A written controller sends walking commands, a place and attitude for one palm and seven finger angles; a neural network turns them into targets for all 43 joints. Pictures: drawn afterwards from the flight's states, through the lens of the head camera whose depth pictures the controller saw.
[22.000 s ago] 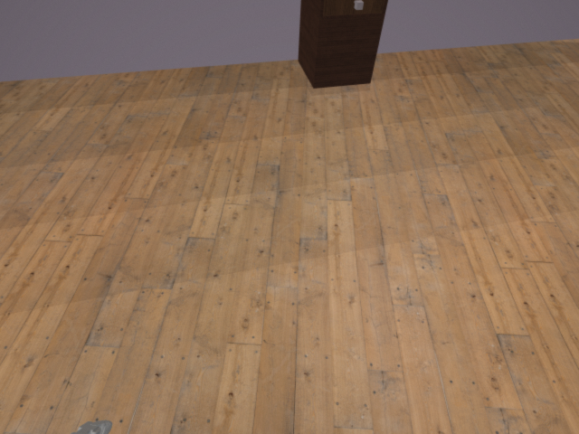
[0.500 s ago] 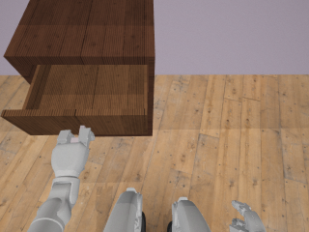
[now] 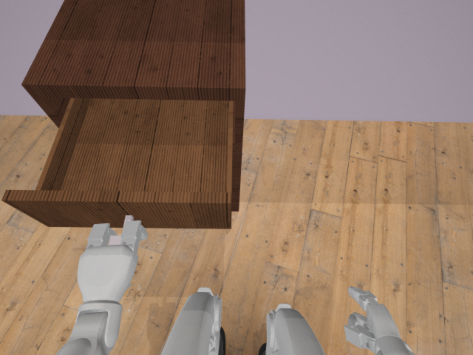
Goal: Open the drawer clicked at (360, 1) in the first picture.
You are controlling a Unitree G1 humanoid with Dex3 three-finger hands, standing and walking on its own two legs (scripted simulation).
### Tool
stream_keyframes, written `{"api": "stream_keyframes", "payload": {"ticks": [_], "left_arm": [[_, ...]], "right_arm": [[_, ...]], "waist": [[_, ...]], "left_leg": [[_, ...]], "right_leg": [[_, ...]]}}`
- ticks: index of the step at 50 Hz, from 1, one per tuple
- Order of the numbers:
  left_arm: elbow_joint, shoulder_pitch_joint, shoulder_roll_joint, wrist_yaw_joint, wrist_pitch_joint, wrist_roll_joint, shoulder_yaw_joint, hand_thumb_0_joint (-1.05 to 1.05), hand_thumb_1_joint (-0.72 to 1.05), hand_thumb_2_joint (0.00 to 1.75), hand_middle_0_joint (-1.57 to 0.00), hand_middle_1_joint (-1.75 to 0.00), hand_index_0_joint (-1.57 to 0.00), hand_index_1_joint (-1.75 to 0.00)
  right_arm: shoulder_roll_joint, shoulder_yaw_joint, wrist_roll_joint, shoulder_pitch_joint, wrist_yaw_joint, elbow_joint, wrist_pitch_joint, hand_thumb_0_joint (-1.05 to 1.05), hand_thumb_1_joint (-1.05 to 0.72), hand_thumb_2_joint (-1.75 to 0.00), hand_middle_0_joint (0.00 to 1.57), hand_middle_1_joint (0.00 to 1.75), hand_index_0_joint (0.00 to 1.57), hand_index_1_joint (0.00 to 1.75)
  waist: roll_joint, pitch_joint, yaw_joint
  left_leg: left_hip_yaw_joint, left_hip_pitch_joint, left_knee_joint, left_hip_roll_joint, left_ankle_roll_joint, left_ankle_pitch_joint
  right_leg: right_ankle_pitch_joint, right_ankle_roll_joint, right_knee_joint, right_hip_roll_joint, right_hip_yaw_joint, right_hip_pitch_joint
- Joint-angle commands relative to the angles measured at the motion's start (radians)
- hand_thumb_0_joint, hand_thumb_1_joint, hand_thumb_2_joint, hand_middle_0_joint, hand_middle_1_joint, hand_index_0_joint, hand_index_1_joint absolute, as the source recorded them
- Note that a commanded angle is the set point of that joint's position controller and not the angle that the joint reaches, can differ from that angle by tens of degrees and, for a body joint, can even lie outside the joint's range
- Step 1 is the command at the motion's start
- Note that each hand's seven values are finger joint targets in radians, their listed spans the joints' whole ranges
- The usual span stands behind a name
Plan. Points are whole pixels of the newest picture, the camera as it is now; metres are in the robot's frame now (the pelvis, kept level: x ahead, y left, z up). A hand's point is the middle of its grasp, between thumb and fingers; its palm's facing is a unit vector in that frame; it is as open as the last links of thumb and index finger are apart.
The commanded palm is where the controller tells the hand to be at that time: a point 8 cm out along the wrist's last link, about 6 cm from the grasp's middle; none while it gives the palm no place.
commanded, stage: pull the drawer open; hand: left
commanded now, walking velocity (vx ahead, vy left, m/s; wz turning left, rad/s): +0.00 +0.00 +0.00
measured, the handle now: (125, 238) +0.31 +0.24 -0.07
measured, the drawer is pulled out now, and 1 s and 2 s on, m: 0.23 0.30 0.30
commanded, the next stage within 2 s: open the thumb to release the handle in 0.72 s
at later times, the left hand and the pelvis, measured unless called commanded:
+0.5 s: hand (115, 310) +0.19 +0.23 -0.08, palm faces -0.12 -0.12 -0.99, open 7.6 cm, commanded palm +0.17 +0.22 -0.03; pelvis +0.00 +0.00 -0.01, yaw +0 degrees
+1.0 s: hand (113, 315) +0.18 +0.23 -0.08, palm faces -0.13 -0.10 -0.99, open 7.8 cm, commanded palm +0.17 +0.22 -0.03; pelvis +0.00 -0.01 -0.02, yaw +1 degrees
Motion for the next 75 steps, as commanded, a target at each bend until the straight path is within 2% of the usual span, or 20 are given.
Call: {"api": "stream_keyframes", "payload": {"ticks": [1,14,15,23,29,30,31,34,36,39,40,41,42,43,51,56,61,65,71,75], "left_arm": [[-0.221,0.017,0.133,0.055,-0.002,-0.007,0.082,0.00,0.90,0.90,-0.40,-1.35,-0.40,-1.35],[-0.307,0.279,0.145,0.044,-0.044,-0.013,0.110,0.00,0.90,0.90,-0.40,-1.35,-0.40,-1.35],[-0.316,0.303,0.153,0.044,-0.050,-0.013,0.118,0.00,0.90,0.90,-0.40,-1.35,-0.40,-1.35],[-0.376,0.357,0.143,0.040,-0.090,-0.002,0.109,0.00,0.90,0.90,-0.40,-1.35,-0.40,-1.35],[-0.390,0.408,0.155,0.029,-0.116,-0.012,0.127,0.00,0.90,0.90,-0.40,-1.35,-0.40,-1.35],[-0.394,0.422,0.175,0.031,-0.125,-0.012,0.158,0.00,0.90,0.90,-0.40,-1.35,-0.40,-1.35],[-0.387,0.454,0.156,0.027,-0.128,-0.010,0.136,0.00,0.90,0.90,-0.40,-1.35,-0.40,-1.35],[-0.404,0.522,0.149,0.019,-0.131,-0.021,0.138,0.00,0.90,0.90,-0.40,-1.35,-0.40,-1.35],[-0.411,0.528,0.155,0.016,-0.139,-0.022,0.144,0.00,0.90,0.90,-0.40,-1.35,-0.40,-1.35],[-0.408,0.566,0.145,0.009,-0.142,-0.028,0.137,0.00,0.90,0.90,-0.40,-1.35,-0.40,-1.35],[-0.407,0.569,0.164,0.011,-0.151,-0.030,0.165,0.00,0.90,0.90,-0.40,-1.35,-0.40,-1.35],[-0.415,0.284,0.201,0.027,-0.154,-0.001,0.154,0.00,0.90,0.90,-0.40,-1.35,-0.40,-1.35],[-0.422,0.300,0.188,0.037,-0.168,0.005,0.170,0.00,0.83,0.87,-0.40,-1.34,-0.40,-1.34],[-0.385,0.339,0.183,0.039,-0.170,0.009,0.166,0.00,0.76,0.84,-0.39,-1.34,-0.39,-1.34],[-0.387,0.316,0.171,0.037,-0.146,-0.015,0.157,0.00,0.20,0.60,-0.35,-1.27,-0.35,-1.27],[-0.349,0.321,0.161,0.030,-0.129,-0.024,0.147,0.00,-0.15,0.45,-0.32,-1.24,-0.32,-1.24],[-0.333,0.309,0.160,0.024,-0.122,-0.032,0.136,0.00,-0.50,0.30,-0.30,-1.20,-0.30,-1.20],[-0.331,0.316,0.180,0.025,-0.131,-0.028,0.158,0.00,-0.50,0.30,-0.30,-1.20,-0.30,-1.20],[-0.294,0.293,0.163,0.026,-0.143,-0.022,0.148,0.00,-0.50,0.30,-0.30,-1.20,-0.30,-1.20],[-0.308,0.227,0.200,0.035,-0.148,-0.022,0.179,0.00,-0.50,0.30,-0.30,-1.20,-0.30,-1.20]], "right_arm": [[-0.131,-0.049,-0.005,-0.024,-0.011,-0.132,-0.034,0.00,-0.90,-0.90,0.20,0.30,0.20,0.30],[-0.119,-0.033,-0.013,-0.044,-0.013,-0.166,-0.050,0.00,-0.90,-0.90,0.20,0.30,0.20,0.30],[-0.120,-0.028,-0.016,-0.048,-0.013,-0.173,-0.052,0.00,-0.90,-0.90,0.20,0.30,0.20,0.30],[-0.117,-0.025,-0.023,-0.064,-0.009,-0.189,-0.057,0.00,-0.90,-0.90,0.20,0.30,0.20,0.30],[-0.109,-0.019,-0.023,-0.074,-0.014,-0.197,-0.062,0.00,-0.90,-0.90,0.20,0.30,0.20,0.30],[-0.104,-0.018,-0.023,-0.074,-0.017,-0.199,-0.062,0.00,-0.90,-0.90,0.20,0.30,0.20,0.30],[-0.104,-0.015,-0.023,-0.077,-0.014,-0.203,-0.063,0.00,-0.90,-0.90,0.20,0.30,0.20,0.30],[-0.097,-0.017,-0.021,-0.082,-0.009,-0.213,-0.061,0.00,-0.90,-0.90,0.20,0.30,0.20,0.30],[-0.095,-0.013,-0.021,-0.086,-0.009,-0.214,-0.060,0.00,-0.90,-0.90,0.20,0.30,0.20,0.30],[-0.089,-0.013,-0.021,-0.088,-0.006,-0.213,-0.060,0.00,-0.90,-0.90,0.20,0.30,0.20,0.30],[-0.080,-0.012,-0.021,-0.098,-0.008,-0.209,-0.062,0.00,-0.90,-0.90,0.20,0.30,0.20,0.30],[-0.108,-0.015,-0.031,-0.077,-0.011,-0.173,-0.051,0.00,-0.90,-0.90,0.20,0.30,0.20,0.30],[-0.104,-0.020,-0.035,-0.066,-0.016,-0.178,-0.058,0.00,-0.90,-0.90,0.20,0.30,0.20,0.30],[-0.102,-0.016,-0.034,-0.067,-0.014,-0.177,-0.063,0.00,-0.90,-0.90,0.20,0.30,0.20,0.30],[-0.108,-0.030,-0.027,-0.053,-0.017,-0.171,-0.060,0.00,-0.90,-0.90,0.20,0.30,0.20,0.30],[-0.105,-0.030,-0.022,-0.049,-0.023,-0.164,-0.060,0.00,-0.90,-0.90,0.20,0.30,0.20,0.30],[-0.103,-0.029,-0.019,-0.051,-0.029,-0.157,-0.062,0.00,-0.90,-0.90,0.20,0.30,0.20,0.30],[-0.100,-0.028,-0.019,-0.060,-0.029,-0.158,-0.060,0.00,-0.90,-0.90,0.20,0.30,0.20,0.30],[-0.102,-0.029,-0.022,-0.060,-0.028,-0.151,-0.065,0.00,-0.90,-0.90,0.20,0.30,0.20,0.30],[-0.103,-0.032,-0.021,-0.060,-0.031,-0.143,-0.068,0.00,-0.90,-0.90,0.20,0.30,0.20,0.30]], "waist": [[0.038,-0.377,0.023],[0.015,-0.352,0.051],[0.036,-0.345,0.055],[0.043,-0.349,0.057],[0.003,-0.324,0.060],[0.001,-0.333,0.071],[0.026,-0.342,0.077],[0.010,-0.347,0.090],[0.029,-0.349,0.090],[0.001,-0.336,0.090],[0.005,-0.339,0.098],[-0.006,-0.307,0.021],[0.026,-0.328,0.047],[0.035,-0.337,0.055],[-0.013,-0.368,0.046],[-0.049,-0.352,0.040],[-0.046,-0.344,0.039],[-0.021,-0.318,0.049],[-0.041,-0.292,0.037],[-0.026,-0.298,0.035]], "left_leg": [[-0.093,0.478,-0.182,-0.004,-0.026,0.303],[-0.082,0.436,-0.158,-0.017,-0.024,0.318],[-0.086,0.442,-0.160,-0.015,-0.025,0.335],[-0.085,0.432,-0.135,-0.020,-0.025,0.306],[-0.080,0.386,-0.118,-0.027,-0.021,0.250],[-0.084,0.388,-0.119,-0.026,-0.021,0.265],[-0.077,0.388,-0.118,-0.031,-0.022,0.263],[-0.073,0.386,-0.120,-0.035,-0.023,0.280],[-0.074,0.395,-0.122,-0.034,-0.024,0.289],[-0.065,0.369,-0.114,-0.036,-0.020,0.286],[-0.068,0.371,-0.117,-0.035,-0.021,0.302],[-0.077,0.338,-0.071,-0.020,-0.018,0.274],[-0.071,0.338,-0.069,-0.023,-0.018,0.270],[-0.071,0.344,-0.074,-0.028,-0.021,0.271],[-0.073,0.354,-0.081,-0.027,-0.015,0.257],[-0.067,0.326,-0.084,-0.028,-0.011,0.231],[-0.057,0.298,-0.082,-0.029,-0.010,0.212],[-0.059,0.299,-0.089,-0.030,-0.011,0.217],[-0.055,0.276,-0.080,-0.029,-0.008,0.175],[-0.053,0.260,-0.068,-0.025,-0.007,0.161]], "right_leg": [[0.261,-0.023,-0.179,-0.006,0.046,0.074],[0.308,-0.032,-0.156,0.001,0.069,0.096],[0.312,-0.036,-0.150,0.001,0.068,0.084],[0.268,-0.034,-0.130,-0.005,0.060,0.033],[0.238,-0.033,-0.137,-0.006,0.075,0.033],[0.247,-0.037,-0.124,-0.003,0.075,0.037],[0.243,-0.035,-0.121,-0.006,0.070,0.041],[0.279,-0.038,-0.126,-0.002,0.086,0.070],[0.284,-0.040,-0.120,-0.001,0.088,0.060],[0.315,-0.038,-0.127,-0.003,0.092,0.090],[0.336,-0.043,-0.120,0.000,0.102,0.097],[0.318,-0.031,-0.112,-0.010,0.109,0.008],[0.302,-0.030,-0.103,-0.009,0.095,0.021],[0.290,-0.033,-0.101,-0.008,0.090,0.021],[0.275,-0.027,-0.118,-0.011,0.083,0.037],[0.270,-0.023,-0.134,-0.013,0.088,0.066],[0.274,-0.021,-0.150,-0.017,0.108,0.099],[0.272,-0.030,-0.152,-0.012,0.118,0.094],[0.214,-0.024,-0.160,-0.016,0.107,0.066],[0.197,-0.024,-0.164,-0.019,0.124,0.066]]}}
